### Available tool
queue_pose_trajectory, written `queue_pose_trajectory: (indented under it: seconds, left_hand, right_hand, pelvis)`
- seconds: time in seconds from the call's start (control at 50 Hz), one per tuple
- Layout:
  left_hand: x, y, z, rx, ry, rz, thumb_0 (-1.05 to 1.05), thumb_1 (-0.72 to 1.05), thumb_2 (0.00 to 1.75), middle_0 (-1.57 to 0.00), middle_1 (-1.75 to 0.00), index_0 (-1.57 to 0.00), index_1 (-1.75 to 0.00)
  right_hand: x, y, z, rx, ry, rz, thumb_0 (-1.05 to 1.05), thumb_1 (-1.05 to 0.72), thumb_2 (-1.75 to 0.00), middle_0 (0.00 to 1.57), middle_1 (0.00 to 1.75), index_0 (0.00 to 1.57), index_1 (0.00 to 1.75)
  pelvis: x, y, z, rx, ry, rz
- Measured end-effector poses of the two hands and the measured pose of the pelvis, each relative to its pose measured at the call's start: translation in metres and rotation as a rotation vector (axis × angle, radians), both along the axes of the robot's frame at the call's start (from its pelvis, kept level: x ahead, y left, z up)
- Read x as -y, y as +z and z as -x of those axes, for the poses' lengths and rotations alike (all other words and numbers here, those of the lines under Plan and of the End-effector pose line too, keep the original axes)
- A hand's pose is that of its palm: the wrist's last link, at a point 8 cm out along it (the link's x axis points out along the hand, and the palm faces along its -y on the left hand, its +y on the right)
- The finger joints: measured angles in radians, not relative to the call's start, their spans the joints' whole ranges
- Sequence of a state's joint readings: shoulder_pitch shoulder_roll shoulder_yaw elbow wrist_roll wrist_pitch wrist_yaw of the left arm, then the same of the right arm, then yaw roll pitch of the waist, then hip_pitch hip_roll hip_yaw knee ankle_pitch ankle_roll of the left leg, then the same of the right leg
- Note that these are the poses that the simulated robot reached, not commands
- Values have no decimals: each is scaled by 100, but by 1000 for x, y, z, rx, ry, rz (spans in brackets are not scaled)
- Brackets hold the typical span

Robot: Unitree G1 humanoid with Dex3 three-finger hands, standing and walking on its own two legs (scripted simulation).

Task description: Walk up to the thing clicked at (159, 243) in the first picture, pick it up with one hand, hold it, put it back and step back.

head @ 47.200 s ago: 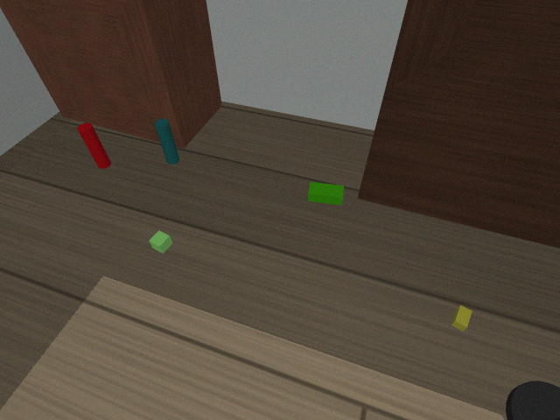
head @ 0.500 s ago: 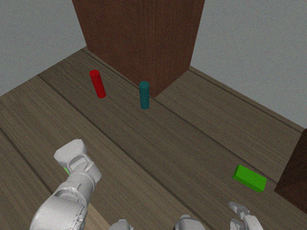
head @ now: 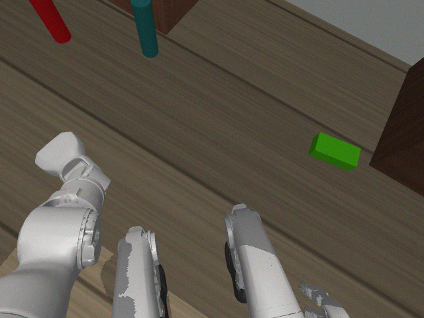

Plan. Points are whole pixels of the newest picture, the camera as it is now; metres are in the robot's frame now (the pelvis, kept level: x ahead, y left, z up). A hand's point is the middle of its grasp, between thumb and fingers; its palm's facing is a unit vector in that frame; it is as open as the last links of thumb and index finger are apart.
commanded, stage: crouch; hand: left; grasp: from above
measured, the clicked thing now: (79, 171) +0.44 +0.23 -0.17
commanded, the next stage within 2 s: lower in 0.96 s
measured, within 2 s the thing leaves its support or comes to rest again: neither
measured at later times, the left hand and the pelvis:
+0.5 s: hand (102, 169) +0.46 +0.21 -0.26, palm faces -0.31 -0.26 -0.91, open 8.9 cm; pelvis -0.02 -0.01 -0.12, yaw +0 degrees
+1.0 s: hand (109, 170) +0.48 +0.21 -0.33, palm faces -0.32 -0.26 -0.91, open 8.8 cm; pelvis -0.01 +0.00 -0.18, yaw -1 degrees
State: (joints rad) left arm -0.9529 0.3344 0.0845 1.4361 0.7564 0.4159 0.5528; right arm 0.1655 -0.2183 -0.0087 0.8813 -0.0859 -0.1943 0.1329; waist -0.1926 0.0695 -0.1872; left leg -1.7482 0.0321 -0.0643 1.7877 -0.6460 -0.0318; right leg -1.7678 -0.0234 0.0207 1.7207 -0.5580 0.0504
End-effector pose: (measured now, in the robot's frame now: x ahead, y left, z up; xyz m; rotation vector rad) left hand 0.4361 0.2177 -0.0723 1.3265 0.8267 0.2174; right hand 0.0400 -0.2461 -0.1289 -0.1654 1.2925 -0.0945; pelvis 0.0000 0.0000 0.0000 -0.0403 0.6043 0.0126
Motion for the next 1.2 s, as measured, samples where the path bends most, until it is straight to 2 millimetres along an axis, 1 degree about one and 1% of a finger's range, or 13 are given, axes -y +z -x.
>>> queue_pose_trajectory:
  seconds: [0.08, 0.18, 0.26, 0.32, 0.4, 0.5, 0.76, 0.9, 1.08, 1.2]
  left_hand:
    - [3, -28, -8, 8, -23, 3, 0, 18, 30, -84, -35, -85, -35]
    - [4, -65, -12, 0, -32, 10, 0, 19, 29, -84, -35, -85, -35]
    - [6, -90, -15, 2, -42, 22, 0, 18, 31, -84, -36, -85, -35]
    - [8, -103, -19, 5, -56, 15, 0, 18, 32, -84, -36, -84, -36]
    - [9, -115, -24, 10, -56, 8, 0, 17, 34, -83, -37, -84, -37]
    - [8, -128, -29, 7, -48, 11, 1, 17, 36, -82, -38, -82, -38]
    - [6, -171, -33, -10, -61, 18, 0, 16, 37, -80, -41, -81, -40]
    - [6, -189, -40, 1, -67, 20, 0, 16, 38, -81, -40, -82, -40]
    - [9, -201, -51, 20, -72, 18, -1, 15, 36, -84, -38, -85, -37]
    - [9, -210, -51, 7, -73, 12, -1, 15, 36, -85, -37, -86, -36]
  right_hand:
    - [2, -27, 6, -2, 15, 2, 1, -89, -89, 20, 30, 20, 30]
    - [12, -55, 14, -14, 38, 17, 1, -89, -89, 20, 30, 20, 30]
    - [21, -74, 20, -37, 56, 27, 1, -89, -89, 20, 30, 20, 30]
    - [26, -86, 24, -55, 63, 32, 1, -89, -89, 20, 30, 20, 30]
    - [31, -98, 30, -69, 69, 32, 1, -89, -89, 20, 30, 20, 30]
    - [32, -110, 39, -85, 76, 24, 1, -89, -89, 20, 30, 20, 30]
    - [21, -138, 64, -152, 96, -14, 1, -90, -89, 20, 30, 20, 30]
    - [13, -146, 73, -190, 102, -36, 1, -90, -89, 20, 30, 20, 30]
    - [5, -151, 82, -220, 100, -66, 1, -90, -89, 20, 30, 19, 30]
    - [3, -153, 89, -240, 96, -84, 1, -91, -89, 20, 30, 19, 30]
  pelvis:
    - [2, -29, 5, -17, 3, 2]
    - [3, -62, 10, -33, 5, 4]
    - [4, -83, 13, -36, 6, 4]
    - [5, -96, 14, -36, 6, 1]
    - [6, -109, 15, -32, 4, -1]
    - [6, -124, 16, -30, 3, -1]
    - [2, -159, 18, -23, 4, 11]
    - [-2, -171, 16, -24, 4, 23]
    - [-5, -182, 11, -20, 0, 39]
    - [-5, -187, 11, -18, -4, 46]
